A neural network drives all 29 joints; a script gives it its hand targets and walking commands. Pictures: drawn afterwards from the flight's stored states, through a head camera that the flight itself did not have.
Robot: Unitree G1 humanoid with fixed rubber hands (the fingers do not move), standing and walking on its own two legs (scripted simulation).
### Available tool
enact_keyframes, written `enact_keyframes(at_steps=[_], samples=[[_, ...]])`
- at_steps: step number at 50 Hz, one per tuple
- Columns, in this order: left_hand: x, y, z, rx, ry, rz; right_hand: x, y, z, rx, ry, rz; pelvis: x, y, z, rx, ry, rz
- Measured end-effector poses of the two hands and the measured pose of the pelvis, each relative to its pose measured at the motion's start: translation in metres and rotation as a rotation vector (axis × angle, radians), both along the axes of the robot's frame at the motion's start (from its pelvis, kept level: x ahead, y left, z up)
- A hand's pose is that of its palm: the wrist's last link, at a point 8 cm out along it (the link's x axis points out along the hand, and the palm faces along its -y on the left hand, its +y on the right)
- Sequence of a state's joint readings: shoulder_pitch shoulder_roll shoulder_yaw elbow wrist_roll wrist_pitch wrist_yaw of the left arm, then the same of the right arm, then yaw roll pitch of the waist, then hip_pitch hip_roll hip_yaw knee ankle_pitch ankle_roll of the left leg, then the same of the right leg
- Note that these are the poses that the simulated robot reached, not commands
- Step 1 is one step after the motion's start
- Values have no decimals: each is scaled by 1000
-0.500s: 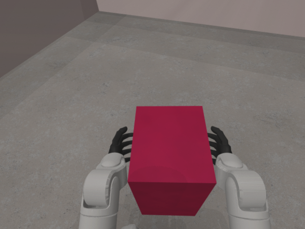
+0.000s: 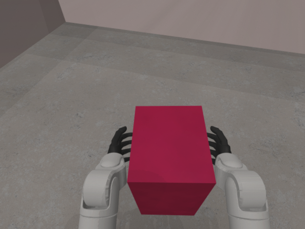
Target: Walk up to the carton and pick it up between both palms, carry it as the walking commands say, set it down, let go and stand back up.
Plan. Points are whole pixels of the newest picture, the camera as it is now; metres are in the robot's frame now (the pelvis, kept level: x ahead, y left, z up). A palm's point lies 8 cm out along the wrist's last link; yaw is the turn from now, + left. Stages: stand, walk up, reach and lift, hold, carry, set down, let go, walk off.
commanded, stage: carry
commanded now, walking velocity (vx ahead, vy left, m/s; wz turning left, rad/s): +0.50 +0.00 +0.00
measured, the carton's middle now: (167, 166) +0.29 +0.00 +0.01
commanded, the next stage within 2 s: none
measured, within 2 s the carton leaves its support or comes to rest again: neither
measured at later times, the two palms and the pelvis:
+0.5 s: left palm (133, 74) +0.61 +0.11 +0.07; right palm (200, 71) +0.64 -0.13 +0.06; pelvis +0.35 -0.04 -0.01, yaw +5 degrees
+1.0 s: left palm (125, 29) +0.95 +0.19 +0.07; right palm (176, 28) +0.96 -0.06 +0.08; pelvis +0.68 +0.06 +0.00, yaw +0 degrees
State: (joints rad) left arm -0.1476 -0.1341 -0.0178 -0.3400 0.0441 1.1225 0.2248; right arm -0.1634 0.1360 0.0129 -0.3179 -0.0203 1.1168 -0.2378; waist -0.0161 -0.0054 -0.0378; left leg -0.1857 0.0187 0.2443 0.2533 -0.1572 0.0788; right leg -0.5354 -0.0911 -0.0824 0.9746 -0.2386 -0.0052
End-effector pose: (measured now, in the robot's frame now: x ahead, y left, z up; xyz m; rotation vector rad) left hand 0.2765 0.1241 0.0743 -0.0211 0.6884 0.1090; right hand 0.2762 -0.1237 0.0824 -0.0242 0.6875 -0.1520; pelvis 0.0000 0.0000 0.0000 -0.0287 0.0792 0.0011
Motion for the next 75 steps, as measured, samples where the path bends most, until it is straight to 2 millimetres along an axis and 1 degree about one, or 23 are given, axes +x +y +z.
enact_keyframes(at_steps=[4, 8, 12, 15, 16, 18, 20, 24, 29, 34, 38, 41, 42, 44, 46, 51, 56, 60, 64, 68, 70, 72, 75], samples=[[51, 5, 12, -7, -44, 16, 54, 5, 13, -7, -44, 16, 53, 0, 2, -13, -4, 16], [104, 6, 14, -8, -66, 41, 113, 6, 15, -10, -66, 43, 111, -6, -4, -16, -12, 30], [165, 0, 6, 5, -75, 60, 178, 0, 3, -1, -75, 64, 177, -16, -19, -8, -16, 43], [215, -9, -7, 21, -79, 75, 231, -8, -15, 16, -79, 79, 230, -27, -37, 2, -34, 61], [230, -11, -12, 34, -62, 76, 248, -11, -21, 30, -63, 79, 244, -30, -39, -8, -32, 61], [255, -14, -19, 41, -9, 85, 275, -14, -30, 42, -10, 84, 266, -35, -34, -4, -26, 74], [275, -15, -21, 44, 32, 98, 299, -14, -33, 48, 31, 95, 287, -38, -26, 7, -21, 88], [319, -12, -10, 52, 38, 124, 349, -10, -24, 56, 37, 120, 333, -41, -10, 28, -15, 93], [383, -6, 11, 62, -17, 122, 413, -5, -4, 66, -18, 118, 397, -33, 1, 55, -21, 79], [458, 2, 24, 64, -66, 84, 478, 3, 7, 67, -68, 82, 469, -14, -2, 65, -34, 61], [522, 17, 17, 51, -86, 57, 535, 18, 4, 53, -88, 58, 533, 7, -15, 56, -40, 50], [572, 35, 2, 33, -94, 42, 582, 34, -6, 33, -96, 44, 583, 27, -33, 47, -51, 29], [588, 40, -4, 21, -78, 42, 597, 40, -10, 19, -78, 43, 597, 32, -34, 59, -44, 27], [612, 48, -12, 14, -20, 36, 620, 48, -16, 13, -21, 35, 618, 40, -28, 49, -26, 17], [633, 53, -15, 14, 25, 27, 640, 53, -18, 11, 25, 28, 638, 47, -19, 32, -17, 7], [691, 64, -3, 2, 13, 18, 696, 64, -2, -5, 13, 22, 695, 58, -1, 3, -11, 10], [754, 71, 12, -9, -42, 32, 761, 71, 15, -15, -42, 35, 759, 60, 3, -9, -15, 28], [807, 71, 16, -8, -64, 49, 818, 71, 17, -15, -64, 55, 817, 56, -2, -10, -25, 38], [868, 65, 8, 4, -71, 61, 881, 65, 6, -6, -71, 68, 882, 48, -16, -3, -28, 46], [933, 52, -10, 32, -64, 72, 950, 53, -18, 23, -65, 79, 950, 34, -37, 9, -45, 57], [959, 48, -17, 49, -21, 69, 976, 48, -30, 50, -22, 69, 968, 31, -35, -1, -35, 53], [977, 46, -22, 51, 23, 74, 995, 46, -36, 60, 22, 67, 981, 29, -28, 8, -27, 63], [1001, 47, -21, 50, 41, 87, 1020, 47, -36, 69, 40, 72, 1002, 27, -19, 20, -22, 68]])
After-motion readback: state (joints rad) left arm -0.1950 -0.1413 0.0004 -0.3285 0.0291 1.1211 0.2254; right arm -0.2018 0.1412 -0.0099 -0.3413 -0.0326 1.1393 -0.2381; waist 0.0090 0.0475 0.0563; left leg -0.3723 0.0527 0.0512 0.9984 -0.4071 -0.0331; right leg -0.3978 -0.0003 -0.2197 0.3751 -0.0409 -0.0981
